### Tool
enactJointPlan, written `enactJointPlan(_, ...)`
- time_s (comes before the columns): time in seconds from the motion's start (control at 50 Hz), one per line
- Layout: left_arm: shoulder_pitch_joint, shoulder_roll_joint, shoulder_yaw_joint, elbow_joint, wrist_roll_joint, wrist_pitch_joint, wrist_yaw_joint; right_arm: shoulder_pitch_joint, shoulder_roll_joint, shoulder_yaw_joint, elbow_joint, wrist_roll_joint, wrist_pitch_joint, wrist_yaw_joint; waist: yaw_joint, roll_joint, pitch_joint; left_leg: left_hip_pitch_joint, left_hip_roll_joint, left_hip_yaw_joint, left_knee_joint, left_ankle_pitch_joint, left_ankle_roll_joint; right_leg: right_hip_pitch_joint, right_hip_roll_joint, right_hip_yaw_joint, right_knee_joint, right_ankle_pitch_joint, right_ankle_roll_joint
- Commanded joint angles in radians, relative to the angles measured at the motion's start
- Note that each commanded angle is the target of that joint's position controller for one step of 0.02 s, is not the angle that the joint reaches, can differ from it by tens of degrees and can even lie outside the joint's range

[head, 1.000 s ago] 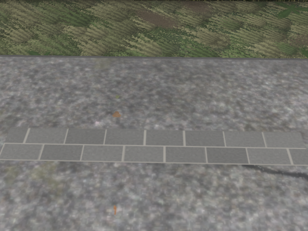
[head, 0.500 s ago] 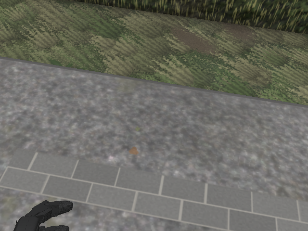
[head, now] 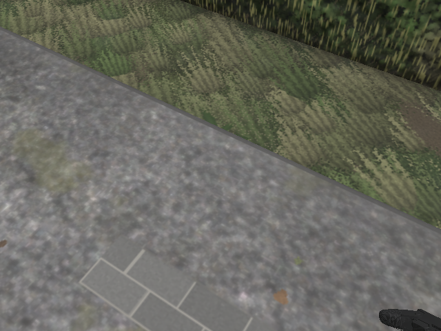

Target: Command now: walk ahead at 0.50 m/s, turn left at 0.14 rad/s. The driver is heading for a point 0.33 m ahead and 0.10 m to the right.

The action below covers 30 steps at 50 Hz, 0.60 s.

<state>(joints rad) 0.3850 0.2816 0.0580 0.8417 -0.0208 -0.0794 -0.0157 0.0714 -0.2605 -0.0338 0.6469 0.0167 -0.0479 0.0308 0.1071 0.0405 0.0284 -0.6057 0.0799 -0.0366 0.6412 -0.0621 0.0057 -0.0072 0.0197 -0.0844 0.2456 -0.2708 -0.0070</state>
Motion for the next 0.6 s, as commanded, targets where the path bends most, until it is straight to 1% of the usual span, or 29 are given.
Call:
enactJointPlan(0.02,-0.014,0.191,0.043,-0.036,-0.013,0.001,0.006,-0.095,-0.080,-0.020,-0.098,0.005,-0.022,0.010,-0.039,-0.134,0.025,0.048,-0.028,0.033,-0.076,-0.030,0.031,0.000,-0.286,0.154,-0.048,0.354,-0.166)
enactJointPlan(0.04,-0.021,0.199,0.045,-0.031,-0.015,0.007,0.009,-0.070,-0.093,-0.027,-0.094,0.002,-0.024,0.011,-0.063,-0.139,0.011,0.100,-0.042,0.046,-0.103,-0.053,0.049,0.013,-0.290,0.146,-0.009,0.430,-0.155)
enactJointPlan(0.06,-0.033,0.201,0.043,-0.028,-0.019,0.013,0.011,0.004,-0.113,-0.040,-0.074,-0.004,-0.026,0.008,-0.115,-0.133,-0.029,0.235,-0.069,0.067,-0.151,-0.041,0.070,-0.007,-0.267,0.125,0.084,0.566,-0.135)
enactJointPlan(0.08,-0.027,0.180,0.033,-0.025,-0.016,0.015,0.013,0.149,-0.159,-0.066,-0.029,-0.009,-0.025,0.000,-0.184,-0.112,-0.117,0.454,-0.084,0.072,-0.169,-0.025,0.096,-0.071,-0.218,0.091,0.255,0.642,-0.108)
enactJointPlan(0.1,-0.037,0.124,0.007,-0.053,0.010,0.011,0.015,0.337,-0.239,-0.091,0.002,-0.023,-0.022,-0.016,-0.260,-0.007,-0.265,0.759,0.104,-0.129,-0.138,0.004,0.158,-0.279,-0.161,0.054,0.562,0.388,-0.063)
enactJointPlan(0.12,0.072,0.010,-0.028,-0.077,0.012,-0.006,0.011,0.366,-0.312,-0.100,0.008,-0.029,-0.016,-0.019,-0.196,0.245,-0.383,1.012,0.337,-0.567,-0.244,-0.167,0.300,-0.635,0.005,0.076,0.893,-0.277,-0.007)
enactJointPlan(0.14,0.016,0.121,0.000,-0.058,-0.012,-0.017,0.009,0.369,-0.215,-0.078,0.008,-0.022,-0.019,-0.019,-0.241,0.137,-0.349,0.947,0.324,-0.621,-0.313,-0.293,0.289,-0.733,-0.028,0.207,1.017,-0.310,-0.011)
enactJointPlan(0.16,-0.056,0.160,0.016,-0.086,-0.030,-0.021,0.007,0.310,-0.177,-0.063,0.012,-0.016,-0.024,-0.019,-0.222,0.110,-0.207,0.831,0.295,-0.469,-0.333,-0.268,0.250,-0.785,-0.070,0.199,1.030,-0.220,-0.021)
enactJointPlan(0.18,-0.094,0.149,0.015,-0.091,-0.023,-0.017,0.011,0.244,-0.143,-0.052,0.012,-0.016,-0.029,-0.016,-0.189,0.065,-0.142,0.711,0.249,-0.358,-0.362,-0.207,0.223,-0.755,-0.112,0.179,0.993,-0.132,-0.018)
enactJointPlan(0.2,-0.105,0.139,0.019,-0.091,-0.008,-0.009,0.013,0.193,-0.109,-0.043,0.014,-0.019,-0.035,-0.012,-0.159,0.065,-0.087,0.616,0.212,-0.275,-0.398,-0.147,0.208,-0.724,-0.135,0.179,0.948,-0.068,-0.010)
enactJointPlan(0.22,-0.080,0.125,0.021,-0.083,-0.008,0.005,0.013,0.162,-0.091,-0.040,0.017,-0.026,-0.044,-0.010,-0.127,0.083,-0.068,0.544,0.187,-0.207,-0.434,-0.096,0.195,-0.663,-0.155,0.189,0.928,-0.019,-0.004)
enactJointPlan(0.24,-0.061,0.104,0.019,-0.075,-0.010,0.018,0.013,0.148,-0.085,-0.042,0.025,-0.029,-0.054,-0.009,-0.111,0.080,-0.060,0.501,0.178,-0.162,-0.463,-0.054,0.193,-0.627,-0.158,0.188,0.920,0.010,0.003)
enactJointPlan(0.26,-0.061,0.086,0.018,-0.074,-0.008,0.028,0.016,0.141,-0.088,-0.043,0.037,-0.032,-0.063,-0.009,-0.098,0.056,-0.040,0.464,0.174,-0.119,-0.473,0.083,0.200,-0.610,-0.149,0.187,0.905,0.019,0.013)
enactJointPlan(0.3,-0.080,0.068,0.017,-0.087,0.006,0.039,0.022,0.137,-0.109,-0.049,0.063,-0.037,-0.070,-0.015,-0.076,0.024,-0.017,0.432,0.167,-0.025,-0.458,0.376,0.206,-0.610,-0.125,0.189,0.838,0.051,0.034)
enactJointPlan(0.32,-0.097,0.057,0.013,-0.098,0.013,0.039,0.022,0.136,-0.117,-0.051,0.074,-0.037,-0.068,-0.021,-0.072,0.021,-0.014,0.431,0.158,0.016,-0.450,0.456,0.204,-0.611,-0.118,0.182,0.774,0.088,0.042)
enactJointPlan(0.36,-0.146,0.029,-0.001,-0.111,0.021,0.034,0.012,0.123,-0.125,-0.050,0.087,-0.030,-0.057,-0.032,-0.080,0.026,-0.017,0.413,0.114,0.098,-0.444,0.495,0.183,-0.551,-0.108,0.140,0.595,0.212,0.040)
enactJointPlan(0.38,-0.190,0.014,-0.009,-0.122,0.024,0.031,0.005,0.134,-0.131,-0.050,0.097,-0.027,-0.052,-0.037,-0.098,0.026,-0.018,0.414,0.102,0.119,-0.441,0.502,0.176,-0.520,-0.101,0.118,0.513,0.269,0.036)
enactJointPlan(0.4,-0.228,0.008,-0.013,-0.132,0.026,0.029,-0.002,0.156,-0.140,-0.051,0.111,-0.024,-0.047,-0.040,-0.116,0.022,-0.024,0.433,0.104,0.121,-0.433,0.506,0.175,-0.500,-0.092,0.103,0.455,0.308,0.033)
enactJointPlan(0.42,-0.250,0.012,-0.014,-0.140,0.026,0.028,-0.007,0.179,-0.152,-0.052,0.127,-0.021,-0.041,-0.042,-0.127,0.019,-0.035,0.464,0.115,0.113,-0.422,0.509,0.176,-0.485,-0.084,0.098,0.414,0.326,0.029)
enactJointPlan(0.46,-0.277,0.036,-0.009,-0.155,0.027,0.027,-0.015,0.201,-0.169,-0.056,0.153,-0.012,-0.029,-0.042,-0.133,0.028,-0.047,0.531,0.143,0.091,-0.376,0.507,0.174,-0.478,-0.073,0.102,0.359,0.299,0.010)
enactJointPlan(0.5,-0.278,0.065,-0.002,-0.161,0.032,0.024,-0.019,0.193,-0.180,-0.059,0.171,0.000,-0.015,-0.044,-0.118,0.042,-0.055,0.572,0.160,0.069,-0.301,0.506,0.159,-0.458,-0.060,0.098,0.312,0.237,-0.023)
enactJointPlan(0.52,-0.239,0.077,0.005,-0.149,0.036,0.022,-0.019,0.177,-0.179,-0.059,0.177,0.007,-0.009,-0.047,-0.089,0.034,-0.072,0.576,0.146,0.072,-0.237,0.502,0.139,-0.396,-0.043,0.083,0.250,0.263,-0.042)
enactJointPlan(0.54,-0.183,0.108,0.019,-0.128,0.042,0.019,-0.012,0.193,-0.166,-0.055,0.187,0.006,-0.006,-0.048,-0.066,0.007,-0.109,0.565,0.097,0.088,-0.136,0.497,0.105,-0.281,-0.022,0.072,0.177,0.393,-0.067)
enactJointPlan(0.56,-0.121,0.181,0.037,-0.120,0.049,0.019,0.000,0.232,-0.141,-0.044,0.183,-0.020,-0.013,-0.049,-0.061,-0.078,-0.197,0.476,0.031,0.129,0.020,0.321,0.047,-0.091,-0.128,0.171,0.226,0.860,-0.110)
enactJointPlan(0.58,-0.100,0.192,0.029,-0.118,0.069,0.031,0.012,0.361,-0.054,-0.011,0.195,-0.039,-0.020,-0.037,-0.104,-0.241,-0.334,0.220,-0.065,0.110,0.278,-0.220,-0.022,0.216,-0.346,0.413,0.288,1.128,-0.298)
enactJointPlan(0.6,-0.091,0.099,0.005,-0.111,0.049,0.040,0.010,0.345,-0.070,-0.010,0.218,-0.027,-0.006,-0.029,-0.077,-0.238,-0.414,0.183,-0.081,0.000,0.405,-0.634,-0.053,0.203,-0.409,0.510,0.241,1.062,-0.369)
